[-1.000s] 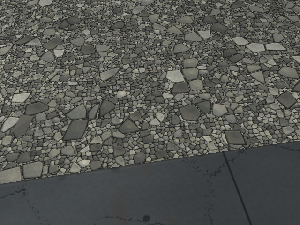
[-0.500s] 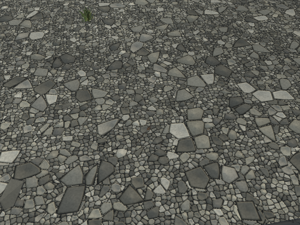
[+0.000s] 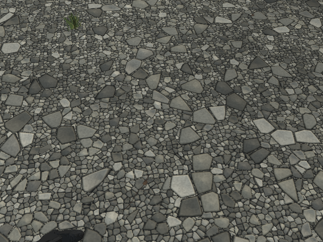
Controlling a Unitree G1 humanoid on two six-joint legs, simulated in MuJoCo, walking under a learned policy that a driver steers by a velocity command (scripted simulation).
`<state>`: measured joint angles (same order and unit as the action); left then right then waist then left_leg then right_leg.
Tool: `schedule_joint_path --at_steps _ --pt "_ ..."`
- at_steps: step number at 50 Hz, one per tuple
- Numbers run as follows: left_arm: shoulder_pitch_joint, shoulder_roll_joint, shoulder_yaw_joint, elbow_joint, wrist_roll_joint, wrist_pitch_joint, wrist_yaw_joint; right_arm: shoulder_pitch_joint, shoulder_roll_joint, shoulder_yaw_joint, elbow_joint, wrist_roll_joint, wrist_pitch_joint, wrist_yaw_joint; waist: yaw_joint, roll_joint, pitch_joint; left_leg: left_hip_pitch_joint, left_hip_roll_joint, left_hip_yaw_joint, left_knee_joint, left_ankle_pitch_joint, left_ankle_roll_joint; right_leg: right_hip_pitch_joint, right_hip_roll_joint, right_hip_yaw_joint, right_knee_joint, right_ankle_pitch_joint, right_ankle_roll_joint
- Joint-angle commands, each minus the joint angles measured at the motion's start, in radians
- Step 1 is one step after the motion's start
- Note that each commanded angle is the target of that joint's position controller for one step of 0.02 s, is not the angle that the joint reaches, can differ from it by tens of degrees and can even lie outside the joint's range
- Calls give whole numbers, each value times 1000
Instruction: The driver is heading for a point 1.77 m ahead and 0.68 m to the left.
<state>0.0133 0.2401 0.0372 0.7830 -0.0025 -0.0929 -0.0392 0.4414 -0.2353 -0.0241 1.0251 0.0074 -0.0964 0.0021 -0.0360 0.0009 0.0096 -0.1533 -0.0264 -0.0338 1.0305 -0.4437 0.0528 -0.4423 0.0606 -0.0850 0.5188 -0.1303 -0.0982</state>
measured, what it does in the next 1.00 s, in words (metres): walks ahead: left foot, then right foot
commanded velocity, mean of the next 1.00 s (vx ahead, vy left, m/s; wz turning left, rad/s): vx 0.43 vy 0.00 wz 0.09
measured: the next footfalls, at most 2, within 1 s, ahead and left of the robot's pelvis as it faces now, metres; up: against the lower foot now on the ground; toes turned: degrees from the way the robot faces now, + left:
left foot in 0.44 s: +0.45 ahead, +0.15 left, +0.00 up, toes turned +2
right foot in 0.92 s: +0.68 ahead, -0.08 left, +0.00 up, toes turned +4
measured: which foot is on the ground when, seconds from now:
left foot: up 0.00-0.42, down 0.44-0.92, up 0.94-1.00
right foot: down 0.00-0.46, up 0.48-0.90, down 0.92-1.00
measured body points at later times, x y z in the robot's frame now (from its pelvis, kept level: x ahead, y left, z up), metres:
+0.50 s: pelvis +0.30 +0.05 +0.00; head +0.34 +0.06 +0.44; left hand +0.28 +0.32 -0.15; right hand +0.52 -0.18 -0.09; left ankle +0.41 +0.14 -0.72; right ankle +0.11 -0.08 -0.67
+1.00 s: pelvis +0.52 +0.02 +0.00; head +0.57 +0.01 +0.45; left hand +0.71 +0.28 -0.09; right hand +0.59 -0.26 -0.14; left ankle +0.41 +0.14 -0.67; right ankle +0.64 -0.09 -0.73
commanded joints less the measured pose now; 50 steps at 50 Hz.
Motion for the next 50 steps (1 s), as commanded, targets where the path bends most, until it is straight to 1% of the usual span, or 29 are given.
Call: schedule_joint_path --at_steps 1,2,3,6,9,12,16,19,20,21,22,23,24,25,26,27,28,30,32,35,38,42,44,45,46,47,48,49,50 --pt "186 65 22 10 -4 -2 15 -140 -136 -26 -150 38 -65 10 96 -32 -151 -563 82 -97 381 79 17 549 -361 489 -264 88 -230" --pt "159 35 11 11 3 -10 5 -163 -126 -31 -158 30 -57 2 59 17 -86 -544 104 -70 335 127 8 429 -321 398 -296 177 -207" --pt "155 26 5 18 11 -15 3 -138 -111 -33 -159 23 -44 -1 24 1 -72 -507 135 -61 304 147 3 362 -290 335 -319 213 -190" --pt "187 64 11 52 1 -20 1 -137 -48 -24 -187 12 -12 -4 -17 -47 -15 -541 182 -36 211 169 -23 246 -262 265 -368 219 -174" --pt "248 117 23 67 8 -22 17 -267 -54 -20 -241 -9 -4 -6 12 -30 9 -572 198 -2 0 338 -52 189 -229 194 -383 269 -158" --pt "315 143 30 76 -4 -17 30 -406 -36 -9 -275 -5 -13 -2 65 -36 7 -474 147 41 -288 517 -50 194 -190 135 -379 279 -112" --pt "408 151 36 111 -20 3 37 -545 -52 -8 -323 13 -17 16 116 -56 27 -524 114 38 -451 526 -39 399 -256 172 -328 237 -102" --pt "416 155 44 124 -14 21 45 -546 -83 -20 -346 11 -24 33 85 -77 18 -495 90 35 -520 419 7 517 -306 188 -250 338 -74" --pt "396 168 49 120 -13 26 47 -495 -105 -30 -337 7 -26 33 51 -95 -16 -406 63 53 -532 388 25 525 -300 178 -191 471 -59" --pt "376 168 49 114 -11 31 48 -380 -135 -49 -304 4 -26 30 -12 -97 -83 -247 32 80 -553 391 50 509 -266 148 -70 609 -38" --pt "359 143 39 97 -1 31 51 -194 -193 -74 -252 -3 -25 22 -87 -78 -201 35 79 34 -501 452 92 377 -217 109 143 570 -8" --pt "448 58 15 68 9 16 47 -38 -291 -98 -231 -30 -21 14 -84 111 -373 463 340 -337 -489 434 224 -1 -92 54 540 183 55" --pt "492 29 0 87 -1 -8 36 4 -256 -91 -214 -11 -10 16 -81 281 -494 612 447 -701 -652 304 322 -229 7 149 776 -416 79" --pt "414 124 28 75 -26 -23 31 -51 -193 -74 -226 0 -4 13 -89 196 -369 526 407 -626 -687 178 269 -353 -58 210 871 -392 69" --pt "314 141 31 43 -35 -29 33 -133 -158 -65 -242 4 0 8 -71 130 -230 359 369 -471 -709 188 229 -381 -111 174 861 -306 62" --pt "269 132 33 33 -23 -24 40 -206 -134 -57 -248 -5 -2 13 -30 47 -135 174 332 -367 -750 268 213 -338 -153 148 793 -231 62" --pt "268 127 41 30 -9 -11 48 -247 -104 -49 -251 -15 -9 18 13 46 -93 45 297 -299 -785 330 195 -265 -185 155 728 -188 63" --pt "318 81 38 37 -9 17 54 -264 -91 -47 -238 -18 -18 28 60 78 -68 -77 264 -224 -845 359 198 -177 -205 157 667 -160 67" --pt "291 70 37 24 -4 26 56 -240 -121 -56 -219 -17 -23 22 71 68 -43 -107 258 -163 -877 425 210 -202 -213 150 591 -103 81" --pt "182 65 34 -6 9 22 55 -194 -145 -63 -197 -11 -16 4 50 45 -14 -92 232 -94 -879 569 194 -235 -211 138 393 55 97" --pt "82 35 23 -29 11 12 49 -145 -162 -66 -173 -2 -1 -8 21 48 -17 -97 176 -12 -817 769 149 -123 -139 98 174 173 107" --pt "-3 68 30 -62 6 8 42 -101 -186 -77 -157 15 27 -18 -4 93 -38 -5 196 -78 -695 737 129 -81 -81 114 35 167 105" --pt "49 104 44 -53 12 1 41 -131 -184 -81 -171 21 36 -26 34 110 -72 20 196 -133 -602 677 96 6 -71 126 -56 165 82" --pt "118 126 54 -27 19 -4 45 -150 -166 -77 -182 23 39 -29 66 96 -107 1 153 -126 -517 653 67 120 -72 110 -120 247 62" --pt "207 188 70 -16 37 -8 55 -149 -118 -63 -208 9 34 -29 85 25 -207 -112 80 -90 -341 501 20 342 -191 190 -72 559 12" --pt "264 240 79 -25 49 6 69 -29 -31 -41 -210 -10 23 -23 60 -212 -331 -427 -39 -14 -23 -95 -51 684 -471 415 18 959 -135" --pt "287 206 71 -37 26 22 65 33 -92 -44 -213 6 22 -19 78 -302 -475 -506 -28 -66 176 -317 -70 733 -564 561 -13 838 -221" --pt "250 159 61 -52 17 33 66 -27 -164 -68 -217 20 38 -21 86 -199 -416 -561 21 -73 261 -241 -83 651 -506 509 -61 617 -200" --pt "200 132 52 -56 13 41 73 -100 -162 -72 -238 20 59 -29 78 -146 -314 -602 50 -37 273 -167 -95 547 -456 432 -97 442 -166"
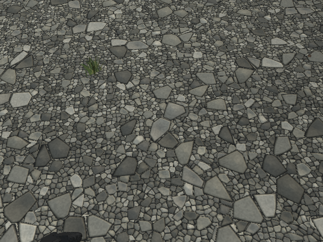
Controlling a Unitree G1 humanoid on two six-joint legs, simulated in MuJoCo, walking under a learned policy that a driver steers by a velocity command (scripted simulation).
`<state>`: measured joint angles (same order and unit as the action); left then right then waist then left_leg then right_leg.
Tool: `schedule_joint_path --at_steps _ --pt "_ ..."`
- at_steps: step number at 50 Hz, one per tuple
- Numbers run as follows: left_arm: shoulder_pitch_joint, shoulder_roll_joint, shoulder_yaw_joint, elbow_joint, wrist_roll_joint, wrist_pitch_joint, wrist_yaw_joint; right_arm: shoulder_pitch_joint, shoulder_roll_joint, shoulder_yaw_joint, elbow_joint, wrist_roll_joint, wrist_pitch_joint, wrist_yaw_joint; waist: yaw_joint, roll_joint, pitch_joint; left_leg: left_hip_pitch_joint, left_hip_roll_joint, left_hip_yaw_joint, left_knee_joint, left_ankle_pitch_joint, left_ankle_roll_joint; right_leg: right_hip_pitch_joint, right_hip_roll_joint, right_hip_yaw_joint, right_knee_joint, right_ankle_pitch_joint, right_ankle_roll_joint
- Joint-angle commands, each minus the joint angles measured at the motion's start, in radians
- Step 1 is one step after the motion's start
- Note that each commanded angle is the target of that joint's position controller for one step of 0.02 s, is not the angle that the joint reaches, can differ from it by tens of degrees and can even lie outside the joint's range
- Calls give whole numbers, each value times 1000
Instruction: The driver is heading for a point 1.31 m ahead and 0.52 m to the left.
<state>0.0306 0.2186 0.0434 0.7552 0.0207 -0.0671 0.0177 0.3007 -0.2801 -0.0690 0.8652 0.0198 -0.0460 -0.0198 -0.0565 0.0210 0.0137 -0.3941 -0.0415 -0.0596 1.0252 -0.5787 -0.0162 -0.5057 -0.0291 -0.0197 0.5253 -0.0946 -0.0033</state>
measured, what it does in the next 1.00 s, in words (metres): steps on the spot, turning left: left foot, then right foot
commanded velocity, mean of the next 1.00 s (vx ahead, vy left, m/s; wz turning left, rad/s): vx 0.07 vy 0.00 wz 0.45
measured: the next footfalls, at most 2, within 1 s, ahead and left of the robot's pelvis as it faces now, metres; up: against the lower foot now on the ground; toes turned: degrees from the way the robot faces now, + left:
left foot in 0.32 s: +0.06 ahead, +0.14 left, +0.00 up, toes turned +14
right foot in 0.80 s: +0.13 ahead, -0.07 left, +0.00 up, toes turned +29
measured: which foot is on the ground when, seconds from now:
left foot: up 0.00-0.30, down 0.32-0.82, up 0.84-1.00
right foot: down 0.00-0.32, up 0.34-0.78, down 0.80-1.00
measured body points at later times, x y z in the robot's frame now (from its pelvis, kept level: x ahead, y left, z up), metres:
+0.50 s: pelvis +0.02 +0.04 +0.02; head +0.05 +0.09 +0.46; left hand +0.09 +0.36 -0.11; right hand +0.22 -0.20 -0.07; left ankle +0.03 +0.13 -0.73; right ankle +0.09 -0.11 -0.64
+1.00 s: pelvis +0.06 +0.03 +0.02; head +0.08 +0.02 +0.47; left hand +0.00 +0.31 -0.09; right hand +0.33 -0.14 -0.08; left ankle +0.00 +0.15 -0.66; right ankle +0.10 -0.09 -0.73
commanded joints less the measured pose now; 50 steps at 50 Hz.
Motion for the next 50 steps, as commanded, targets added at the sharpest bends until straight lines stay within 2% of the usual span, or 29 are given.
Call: schedule_joint_path --at_steps 1,3,5,8,11,14,15,16,17,18,19,20,21,22,24,29,32,36,38,39,40,41,42,43,44,46,48,50 --pt "126 129 37 -28 -10 24 20 20 -109 -33 -78 2 35 -16 76 -134 -235 -341 94 -5 255 19 -40 472 -325 299 -153 262 -241" --pt "51 142 42 -25 10 35 23 32 -77 -35 -93 0 77 -27 31 -178 -143 -211 107 27 198 104 -46 237 -278 198 -245 83 -223" --pt "21 156 48 -21 13 33 25 29 -56 -35 -111 -4 88 -28 16 -181 -119 -156 104 54 119 154 -37 171 -267 118 -280 73 -225" --pt "3 174 57 -13 -1 34 33 -18 -45 -28 -142 -8 88 -15 23 -165 -144 -80 119 64 -58 232 -17 187 -282 50 -279 112 -225" --pt "8 200 65 0 -15 47 34 -53 -68 -33 -167 -8 92 5 31 -180 -155 -8 111 88 -186 263 4 224 -306 21 -267 68 -206" --pt "13 210 69 18 -37 64 30 -28 -74 -43 -170 -15 100 20 12 -162 -143 102 77 136 -386 330 52 235 -301 -17 -194 -58 -143" --pt "34 189 66 32 -41 71 29 3 -85 -52 -157 -21 101 19 7 -131 -135 167 51 139 -455 352 81 203 -271 -43 -129 -137 -99" --pt "78 149 59 53 -36 81 22 29 -129 -67 -156 -28 100 13 12 3 -85 225 107 10 -600 443 132 106 -198 -117 43 -248 -22" --pt "99 101 47 26 4 84 13 21 -249 -87 -191 -27 100 -7 63 319 -42 314 361 -364 -671 695 253 -172 -41 -201 387 -539 85" --pt "-29 138 59 -23 5 75 23 29 -272 -86 -214 -60 77 2 -8 280 -70 206 421 -478 -742 627 364 -234 17 -3 555 -574 70" --pt "-58 163 68 -31 -15 75 31 -9 -248 -79 -219 -66 54 7 10 189 -60 198 367 -409 -748 555 329 -249 5 51 621 -484 48" --pt "-22 170 74 -14 -19 76 38 -72 -222 -73 -228 -46 40 4 48 146 -57 195 319 -340 -733 523 266 -255 -8 71 620 -382 33" --pt "5 177 80 12 -8 79 47 -117 -182 -61 -241 -28 38 0 62 109 -77 200 290 -299 -716 512 222 -239 -19 82 621 -323 33" --pt "23 177 83 16 -1 80 50 -142 -167 -55 -249 -20 39 -6 75 114 -89 180 272 -271 -707 551 212 -208 -13 81 635 -279 37" --pt "36 164 81 12 -9 74 45 -125 -144 -44 -254 -22 40 -15 79 106 -123 193 246 -254 -697 601 215 -172 7 85 641 -228 42" --pt "-7 132 64 -15 -17 63 35 -84 -164 -54 -263 -12 49 -29 47 117 -121 264 227 -300 -676 554 224 -149 28 108 393 -205 68" --pt "-13 135 59 -23 -22 56 22 -90 -178 -61 -279 -16 59 -28 37 132 -114 223 222 -350 -668 528 241 -62 45 110 285 -238 73" --pt "31 148 56 -17 -29 44 4 -112 -161 -52 -293 -19 68 -17 33 141 -139 218 222 -384 -622 660 246 63 46 89 177 -274 60" --pt "64 140 52 -14 -28 37 -8 -133 -148 -43 -298 -12 74 -16 58 134 -143 214 199 -385 -584 705 224 151 49 71 28 -204 38" --pt "93 138 51 -7 -24 33 -15 -139 -141 -38 -299 -6 78 -17 80 121 -137 186 172 -370 -565 674 193 235 44 59 -107 -83 19" --pt "113 171 58 -7 -10 32 -17 -112 -123 -34 -297 -10 78 -20 74 77 -142 125 132 -340 -528 555 145 333 -26 109 -150 22 -12" --pt "144 224 64 -13 11 35 -15 -67 -64 -16 -299 -32 72 -17 45 -125 -183 1 13 -212 -354 227 81 454 -210 292 -186 112 -86" --pt "138 229 61 5 23 38 -16 -86 -86 -23 -329 -23 62 -13 26 -318 -121 -133 -64 -85 -285 -3 38 387 -335 487 -238 10 -245" --pt "121 201 58 -18 14 31 -12 -130 -155 -39 -321 -26 53 -12 73 -246 -81 -175 -12 -95 -132 8 11 360 -340 526 -293 -245 -279" --pt "142 218 66 -12 -2 30 -5 -153 -176 -51 -316 -14 47 -7 88 -210 -50 -249 -12 -77 -35 57 4 383 -303 512 -318 -449 -253" --pt "151 211 60 -1 -30 25 7 -133 -140 -47 -291 -20 44 1 77 -185 16 -341 28 -62 15 158 -14 412 -259 465 -344 -503 -208" --pt "183 194 55 7 -31 24 11 -154 -94 -33 -285 -16 27 11 93 -162 24 -322 46 3 -36 232 -18 413 -209 371 -360 -414 -187" --pt "205 194 57 10 -31 20 8 -199 -54 -18 -292 -14 4 16 117 -169 13 -244 56 49 -162 275 -15 395 -175 289 -356 -311 -177"
Keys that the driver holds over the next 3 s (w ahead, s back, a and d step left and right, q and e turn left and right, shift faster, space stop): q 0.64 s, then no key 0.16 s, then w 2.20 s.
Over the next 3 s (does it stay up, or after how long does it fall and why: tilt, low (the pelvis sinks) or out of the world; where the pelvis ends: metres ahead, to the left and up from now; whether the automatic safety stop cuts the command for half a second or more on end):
stays up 0.97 0.49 0.02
